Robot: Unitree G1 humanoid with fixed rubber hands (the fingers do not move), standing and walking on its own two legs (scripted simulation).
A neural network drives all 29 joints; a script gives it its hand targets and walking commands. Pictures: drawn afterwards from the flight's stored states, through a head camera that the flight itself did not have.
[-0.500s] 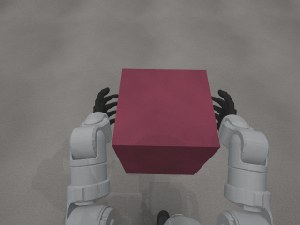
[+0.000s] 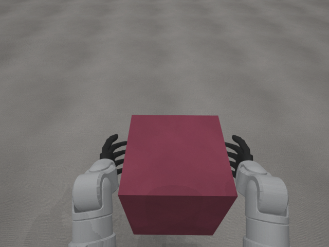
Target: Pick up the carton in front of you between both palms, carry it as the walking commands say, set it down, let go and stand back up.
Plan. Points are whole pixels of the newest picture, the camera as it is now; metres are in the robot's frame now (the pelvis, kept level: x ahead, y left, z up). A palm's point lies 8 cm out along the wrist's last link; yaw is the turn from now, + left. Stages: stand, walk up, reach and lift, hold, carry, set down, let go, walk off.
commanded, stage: carry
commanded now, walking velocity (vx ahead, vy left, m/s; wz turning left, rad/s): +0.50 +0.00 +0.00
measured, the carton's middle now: (174, 177) +0.29 +0.00 +0.02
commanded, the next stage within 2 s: hold in 1.92 s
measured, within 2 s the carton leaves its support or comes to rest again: neither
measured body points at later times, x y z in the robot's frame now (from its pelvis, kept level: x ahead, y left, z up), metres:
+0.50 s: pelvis +0.27 -0.02 +0.00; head +0.25 -0.03 +0.45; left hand +0.54 +0.13 +0.10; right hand +0.54 -0.17 +0.09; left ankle +0.13 +0.08 -0.70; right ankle +0.38 -0.11 -0.73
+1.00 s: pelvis +0.36 +0.00 +0.00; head +0.32 +0.00 +0.45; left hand +0.62 +0.16 +0.09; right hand +0.63 -0.15 +0.09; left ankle +0.27 +0.10 -0.72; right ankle +0.38 -0.11 -0.72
